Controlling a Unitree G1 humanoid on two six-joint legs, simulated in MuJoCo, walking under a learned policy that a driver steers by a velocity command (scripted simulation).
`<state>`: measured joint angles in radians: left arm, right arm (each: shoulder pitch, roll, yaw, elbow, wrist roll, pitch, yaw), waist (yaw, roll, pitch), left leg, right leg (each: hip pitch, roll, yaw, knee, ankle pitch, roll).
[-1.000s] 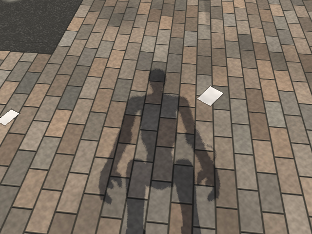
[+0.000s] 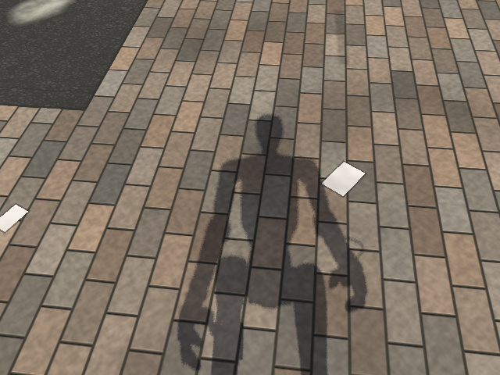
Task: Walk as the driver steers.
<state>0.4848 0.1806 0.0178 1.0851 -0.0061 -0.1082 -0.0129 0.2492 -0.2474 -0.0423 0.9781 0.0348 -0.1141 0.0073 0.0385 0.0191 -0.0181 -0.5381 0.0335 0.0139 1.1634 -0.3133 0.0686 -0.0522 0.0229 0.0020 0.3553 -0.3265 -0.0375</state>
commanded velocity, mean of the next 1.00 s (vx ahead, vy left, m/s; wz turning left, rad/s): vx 0.48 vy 0.00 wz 0.00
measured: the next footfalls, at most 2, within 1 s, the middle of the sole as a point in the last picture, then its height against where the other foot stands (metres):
left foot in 0.26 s outside the picture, level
right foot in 0.80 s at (315, 337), level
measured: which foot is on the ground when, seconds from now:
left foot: up 0.00-0.24, down 0.26-0.80, up 0.82-1.00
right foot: down 0.00-0.26, up 0.28-0.78, down 0.80-1.00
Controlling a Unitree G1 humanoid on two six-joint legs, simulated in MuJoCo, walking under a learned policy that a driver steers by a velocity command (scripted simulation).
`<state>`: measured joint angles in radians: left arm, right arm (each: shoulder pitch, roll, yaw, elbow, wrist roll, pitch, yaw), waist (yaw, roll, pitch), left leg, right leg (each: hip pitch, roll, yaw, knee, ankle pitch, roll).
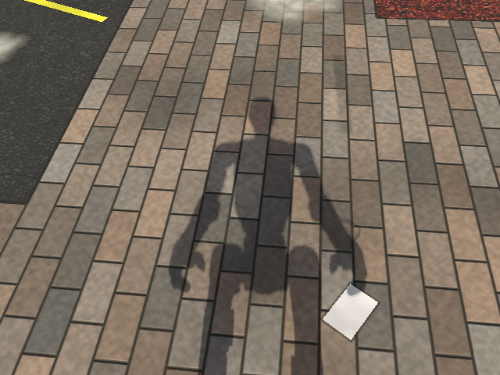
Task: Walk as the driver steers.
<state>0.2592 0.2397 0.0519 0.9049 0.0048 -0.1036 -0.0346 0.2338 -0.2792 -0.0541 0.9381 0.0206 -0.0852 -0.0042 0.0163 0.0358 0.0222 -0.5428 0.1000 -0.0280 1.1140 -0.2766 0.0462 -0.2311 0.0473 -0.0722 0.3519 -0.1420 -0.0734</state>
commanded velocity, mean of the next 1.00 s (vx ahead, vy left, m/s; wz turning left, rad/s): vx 0.50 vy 0.00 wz -0.35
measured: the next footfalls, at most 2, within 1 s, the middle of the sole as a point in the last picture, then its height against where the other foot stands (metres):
left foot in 0.36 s outside the picture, level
right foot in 0.90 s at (332, 331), level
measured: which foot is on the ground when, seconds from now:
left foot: up 0.00-0.34, down 0.36-0.90, up 0.92-1.00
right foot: down 0.00-0.36, up 0.38-0.88, down 0.90-1.00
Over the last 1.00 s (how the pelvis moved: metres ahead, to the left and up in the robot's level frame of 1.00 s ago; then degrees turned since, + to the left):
0.56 -0.02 0.00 0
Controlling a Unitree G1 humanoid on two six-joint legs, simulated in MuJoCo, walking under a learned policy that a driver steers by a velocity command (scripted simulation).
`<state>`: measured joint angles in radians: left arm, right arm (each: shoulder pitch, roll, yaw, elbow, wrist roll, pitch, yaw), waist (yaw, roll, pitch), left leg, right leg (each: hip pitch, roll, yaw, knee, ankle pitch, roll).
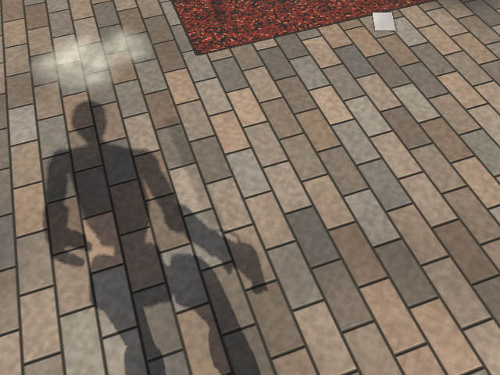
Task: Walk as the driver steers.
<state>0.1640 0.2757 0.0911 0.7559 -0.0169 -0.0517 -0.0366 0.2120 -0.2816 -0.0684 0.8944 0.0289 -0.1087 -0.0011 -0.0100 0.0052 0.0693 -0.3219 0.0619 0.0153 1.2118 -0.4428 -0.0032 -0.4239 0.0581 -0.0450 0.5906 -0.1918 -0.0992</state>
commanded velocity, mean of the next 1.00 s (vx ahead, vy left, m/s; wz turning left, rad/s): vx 0.37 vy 0.00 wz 0.01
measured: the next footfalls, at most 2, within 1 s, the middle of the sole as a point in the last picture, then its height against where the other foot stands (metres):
left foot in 0.46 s outside the picture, level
right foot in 0.92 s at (271, 287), level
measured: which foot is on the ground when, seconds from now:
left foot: up 0.00-0.44, down 0.46-0.94, up 0.96-1.00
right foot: down 0.00-0.46, up 0.48-0.90, down 0.92-1.00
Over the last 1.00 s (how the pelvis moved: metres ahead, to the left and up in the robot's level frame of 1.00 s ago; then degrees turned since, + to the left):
0.53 -0.05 -0.02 -24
